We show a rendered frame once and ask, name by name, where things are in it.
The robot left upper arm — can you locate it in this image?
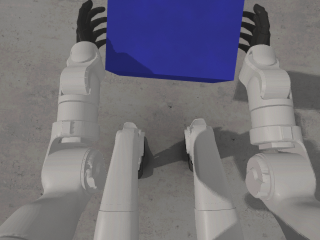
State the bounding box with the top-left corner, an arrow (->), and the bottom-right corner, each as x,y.
0,148 -> 107,240

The carton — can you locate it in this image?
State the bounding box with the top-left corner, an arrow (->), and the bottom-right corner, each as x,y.
105,0 -> 245,83

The robot right hand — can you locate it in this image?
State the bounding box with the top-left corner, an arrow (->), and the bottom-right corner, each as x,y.
238,4 -> 271,53

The right robot forearm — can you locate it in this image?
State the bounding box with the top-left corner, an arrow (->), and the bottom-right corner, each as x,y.
238,44 -> 317,191

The robot left hand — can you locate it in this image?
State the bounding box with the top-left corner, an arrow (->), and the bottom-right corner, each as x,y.
76,0 -> 107,49

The robot left shin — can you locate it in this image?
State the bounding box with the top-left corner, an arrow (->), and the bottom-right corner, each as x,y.
115,122 -> 142,171

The left robot forearm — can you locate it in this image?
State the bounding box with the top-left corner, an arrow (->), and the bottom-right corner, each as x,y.
41,41 -> 106,188

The robot right thigh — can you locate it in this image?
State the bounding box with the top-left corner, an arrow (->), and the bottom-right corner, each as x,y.
184,123 -> 245,240

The robot right upper arm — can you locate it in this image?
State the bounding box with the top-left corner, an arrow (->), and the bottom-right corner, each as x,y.
245,153 -> 320,240

